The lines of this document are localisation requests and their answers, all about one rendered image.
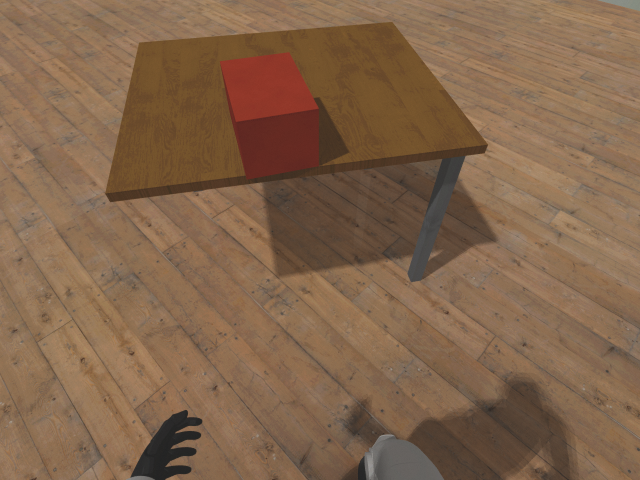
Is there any left robot hand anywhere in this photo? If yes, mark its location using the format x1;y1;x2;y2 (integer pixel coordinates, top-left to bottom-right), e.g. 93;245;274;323
130;410;202;480

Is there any robot right thigh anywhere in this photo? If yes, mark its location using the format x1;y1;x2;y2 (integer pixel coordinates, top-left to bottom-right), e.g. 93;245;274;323
364;439;444;480

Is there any table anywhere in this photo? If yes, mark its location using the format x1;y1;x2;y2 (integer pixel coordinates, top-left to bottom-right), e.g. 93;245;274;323
105;22;488;282

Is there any carton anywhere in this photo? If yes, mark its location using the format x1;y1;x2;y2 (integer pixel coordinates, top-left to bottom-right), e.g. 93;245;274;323
220;52;319;180

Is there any right robot shin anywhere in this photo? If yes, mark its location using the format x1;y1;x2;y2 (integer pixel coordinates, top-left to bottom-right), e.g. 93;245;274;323
373;434;396;446

